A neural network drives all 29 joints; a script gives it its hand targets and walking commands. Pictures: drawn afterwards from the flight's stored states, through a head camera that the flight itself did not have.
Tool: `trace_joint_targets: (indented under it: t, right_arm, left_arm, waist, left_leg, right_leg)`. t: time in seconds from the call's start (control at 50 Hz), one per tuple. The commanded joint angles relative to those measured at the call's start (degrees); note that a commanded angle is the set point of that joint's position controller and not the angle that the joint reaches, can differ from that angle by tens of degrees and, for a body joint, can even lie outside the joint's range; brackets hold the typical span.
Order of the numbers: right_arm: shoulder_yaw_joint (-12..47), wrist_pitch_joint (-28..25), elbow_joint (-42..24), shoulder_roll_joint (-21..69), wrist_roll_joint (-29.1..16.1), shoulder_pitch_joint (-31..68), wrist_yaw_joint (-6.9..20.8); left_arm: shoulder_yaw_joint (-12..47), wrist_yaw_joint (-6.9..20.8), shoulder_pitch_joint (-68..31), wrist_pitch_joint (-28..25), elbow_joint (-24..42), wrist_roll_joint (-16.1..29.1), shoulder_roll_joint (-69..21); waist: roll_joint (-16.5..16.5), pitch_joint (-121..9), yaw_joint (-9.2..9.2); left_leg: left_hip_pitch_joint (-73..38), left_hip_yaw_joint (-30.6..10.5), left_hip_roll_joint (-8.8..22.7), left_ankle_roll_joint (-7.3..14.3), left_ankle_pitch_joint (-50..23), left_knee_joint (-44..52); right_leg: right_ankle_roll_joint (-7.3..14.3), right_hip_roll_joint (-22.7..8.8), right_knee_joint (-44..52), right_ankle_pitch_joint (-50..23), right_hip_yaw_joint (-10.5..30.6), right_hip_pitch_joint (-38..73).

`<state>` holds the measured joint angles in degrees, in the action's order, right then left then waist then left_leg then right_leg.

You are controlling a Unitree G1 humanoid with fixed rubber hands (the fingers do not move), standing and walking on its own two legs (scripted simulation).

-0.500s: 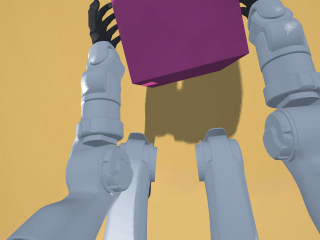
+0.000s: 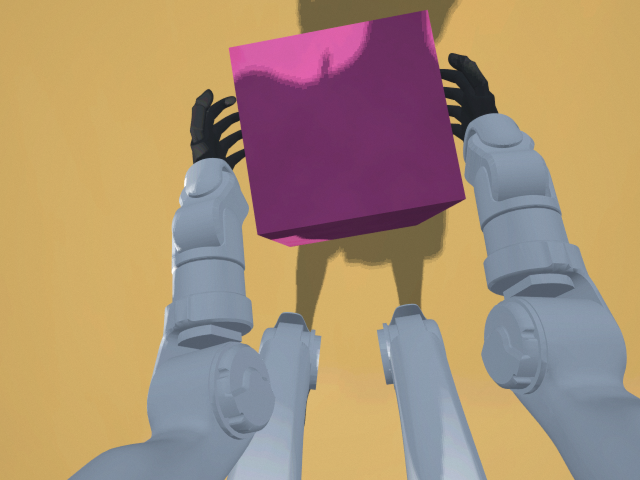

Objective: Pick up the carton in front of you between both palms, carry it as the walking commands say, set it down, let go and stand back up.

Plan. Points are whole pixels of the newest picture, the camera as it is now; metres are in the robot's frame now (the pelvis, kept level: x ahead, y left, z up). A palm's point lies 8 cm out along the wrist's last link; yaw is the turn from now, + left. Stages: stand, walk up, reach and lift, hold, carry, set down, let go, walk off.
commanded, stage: reach and lift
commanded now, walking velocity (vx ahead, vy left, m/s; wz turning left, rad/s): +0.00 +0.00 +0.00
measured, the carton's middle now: (342, 155) +0.51 -0.02 -0.14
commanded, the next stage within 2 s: none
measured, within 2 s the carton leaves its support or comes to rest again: neither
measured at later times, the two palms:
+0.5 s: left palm (119, 141) +0.44 +0.14 +0.11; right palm (544, 100) +0.44 -0.16 +0.10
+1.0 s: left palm out of the picture +0.40 +0.15 +0.25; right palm out of the picture +0.39 -0.15 +0.24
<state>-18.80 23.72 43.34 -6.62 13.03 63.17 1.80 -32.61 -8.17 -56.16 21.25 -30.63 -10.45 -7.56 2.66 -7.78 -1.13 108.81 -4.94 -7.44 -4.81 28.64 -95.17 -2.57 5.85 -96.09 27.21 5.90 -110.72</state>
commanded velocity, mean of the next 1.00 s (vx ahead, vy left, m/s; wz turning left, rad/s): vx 0.00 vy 0.00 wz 0.00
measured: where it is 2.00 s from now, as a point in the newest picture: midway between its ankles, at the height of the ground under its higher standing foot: (352, 401)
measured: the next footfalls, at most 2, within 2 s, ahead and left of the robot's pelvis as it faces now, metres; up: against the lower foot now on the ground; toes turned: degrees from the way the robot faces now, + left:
none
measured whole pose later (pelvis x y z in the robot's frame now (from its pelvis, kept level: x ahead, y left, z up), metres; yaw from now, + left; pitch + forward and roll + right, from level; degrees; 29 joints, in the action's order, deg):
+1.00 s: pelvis +0.09 +0.01 +0.25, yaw -2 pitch +6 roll +0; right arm -14.8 27.3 25.9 8.1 13.2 15.6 -1.8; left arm -17.2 -3.0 -17.0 25.2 -26.1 -12.9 -9.2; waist 0.5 -7.3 -0.3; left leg 22.7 -8.4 -3.4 -0.7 15.5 -32.0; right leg -1.0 3.0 -31.7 14.4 8.1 -23.6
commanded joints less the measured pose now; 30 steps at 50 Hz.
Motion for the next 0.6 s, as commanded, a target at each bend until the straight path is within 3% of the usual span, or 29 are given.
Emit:
trace_joint_targets:
  t: [0.0,0.3,0.58]
  right_arm:
    - [26.96,-2.32,-3.48,64.72,-11.32,30.45,12.86]
    - [26.55,-5.24,-2.78,68.62,-9.02,14.82,11.06]
    - [30.64,-6.16,-8.2,70.42,-8.5,1.2,10.76]
  left_arm:
    - [38.29,16.84,-38.52,0.61,-4.98,10.52,-58.31]
    - [38.87,17.48,-20.24,-1.94,-9.44,7.53,-59.82]
    - [42.82,18.67,-3.75,-2.34,-8.12,5.95,-61.13]
  waist:
    - [-6.93,-63.32,1.11]
    - [-4.72,-47.35,0.99]
    - [-3.81,-37.33,0.91]
  left_leg:
    - [-30.27,9.9,-3.88,1.59,-13.15,10.97]
    - [-44.32,5.92,-2.99,2.5,-11.88,27.03]
    - [-65.43,2.17,-0.74,3.36,-18.13,43.98]
  right_leg:
    - [0.89,3.09,12.54,-16.56,-9.15,45.89]
    - [1.57,2.94,28.37,-14.68,-5.6,58.15]
    - [2.0,1.6,44.72,-19.85,-2.66,75.4]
